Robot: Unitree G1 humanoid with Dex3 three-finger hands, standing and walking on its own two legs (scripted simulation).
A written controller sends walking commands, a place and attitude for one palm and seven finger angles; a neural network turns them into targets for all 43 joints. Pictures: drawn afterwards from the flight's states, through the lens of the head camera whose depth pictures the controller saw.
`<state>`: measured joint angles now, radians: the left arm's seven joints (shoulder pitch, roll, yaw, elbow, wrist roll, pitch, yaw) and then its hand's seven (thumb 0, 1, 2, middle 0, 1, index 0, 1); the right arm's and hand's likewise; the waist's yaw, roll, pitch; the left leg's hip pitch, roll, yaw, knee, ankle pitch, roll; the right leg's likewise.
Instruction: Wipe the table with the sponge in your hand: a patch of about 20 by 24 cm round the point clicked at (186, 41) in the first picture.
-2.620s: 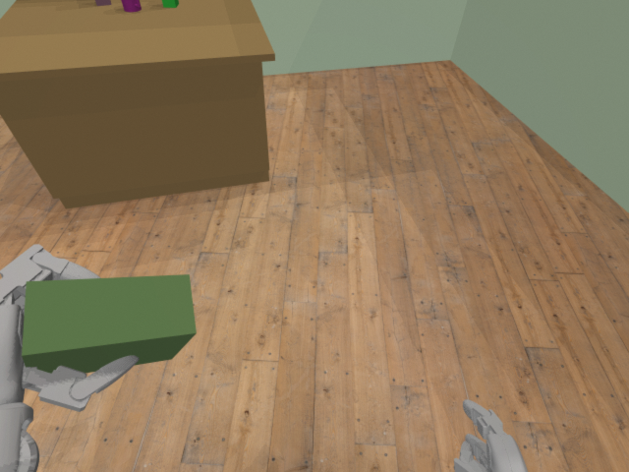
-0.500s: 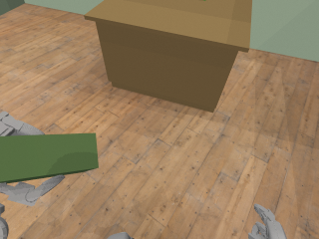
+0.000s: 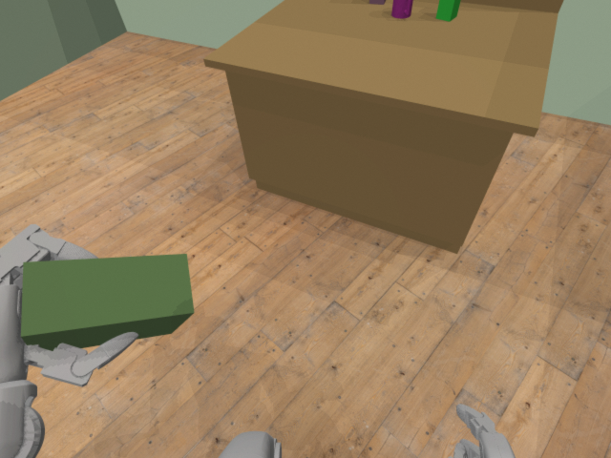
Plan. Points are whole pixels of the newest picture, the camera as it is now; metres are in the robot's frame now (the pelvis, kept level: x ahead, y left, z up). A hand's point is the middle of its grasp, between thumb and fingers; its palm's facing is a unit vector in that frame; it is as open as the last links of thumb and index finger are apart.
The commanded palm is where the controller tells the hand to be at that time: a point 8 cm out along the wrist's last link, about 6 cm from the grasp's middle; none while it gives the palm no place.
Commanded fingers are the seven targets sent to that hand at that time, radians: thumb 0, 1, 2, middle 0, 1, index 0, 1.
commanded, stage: walk to a spot facing it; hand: left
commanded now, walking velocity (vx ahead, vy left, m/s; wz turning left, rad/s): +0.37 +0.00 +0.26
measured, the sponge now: (135, 301) +0.24 +0.19 +0.15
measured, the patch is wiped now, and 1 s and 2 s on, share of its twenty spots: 0.00 0.00 0.00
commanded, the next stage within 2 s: turn to face it in 1.50 s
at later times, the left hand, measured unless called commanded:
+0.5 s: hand (119, 217) +0.31 +0.22 +0.19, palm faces +0.48 -0.74 -0.48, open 10.2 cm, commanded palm +0.27 +0.26 +0.19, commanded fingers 0.00 0.10 1.30 -1.20 -1.60 -1.20 -1.60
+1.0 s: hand (112, 172) +0.40 +0.28 +0.18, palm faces +0.63 -0.67 -0.40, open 10.2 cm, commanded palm +0.32 +0.29 +0.19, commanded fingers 0.00 0.10 1.30 -1.20 -1.60 -1.20 -1.60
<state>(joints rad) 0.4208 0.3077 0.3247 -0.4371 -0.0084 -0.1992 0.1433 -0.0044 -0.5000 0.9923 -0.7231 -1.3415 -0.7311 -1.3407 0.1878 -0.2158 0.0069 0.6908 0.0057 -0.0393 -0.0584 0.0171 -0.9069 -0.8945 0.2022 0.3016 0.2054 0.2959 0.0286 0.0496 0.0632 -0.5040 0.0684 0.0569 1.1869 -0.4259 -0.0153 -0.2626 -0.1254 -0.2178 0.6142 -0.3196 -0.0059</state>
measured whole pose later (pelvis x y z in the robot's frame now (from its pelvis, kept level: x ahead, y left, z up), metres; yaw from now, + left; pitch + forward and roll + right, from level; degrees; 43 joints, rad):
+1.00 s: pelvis +0.24 -0.02 -0.01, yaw +15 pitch -1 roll +1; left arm 0.41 0.41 0.40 -0.54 -0.02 -0.23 0.18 0.00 -0.50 1.00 -0.72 -1.34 -0.73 -1.34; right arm 0.18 -0.21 -0.06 0.57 0.01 -0.06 -0.07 0.02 -0.91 -0.90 0.19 0.30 0.20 0.29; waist -0.01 -0.06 0.09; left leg -0.37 0.06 0.15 0.65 -0.24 0.03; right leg -0.38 -0.13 -0.12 1.09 -0.53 0.03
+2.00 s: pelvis +0.43 -0.02 -0.01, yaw +25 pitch -2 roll +2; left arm 0.36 0.30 0.33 -0.41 -0.02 -0.15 0.15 -0.01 -0.50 1.00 -0.72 -1.35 -0.73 -1.34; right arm 0.13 -0.17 0.04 0.63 0.00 -0.08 -0.04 0.02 -0.91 -0.89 0.20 0.30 0.21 0.30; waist 0.07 0.04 0.07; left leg -0.42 0.07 0.06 1.00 -0.48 -0.06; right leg -0.37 -0.01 -0.10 0.65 -0.25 -0.08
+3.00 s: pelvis +0.33 -0.08 +0.00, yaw -10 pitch +0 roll +2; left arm 0.47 0.39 0.38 -0.54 -0.03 -0.18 0.14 -0.01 -0.50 1.00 -0.71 -1.36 -0.73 -1.35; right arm 0.17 -0.24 -0.02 0.52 0.01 0.05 -0.04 0.02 -0.91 -0.90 0.19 0.30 0.20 0.29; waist 0.04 -0.07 0.07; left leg -0.25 0.04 0.10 0.54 -0.26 -0.02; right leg -0.52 0.10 0.06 0.80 -0.33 -0.01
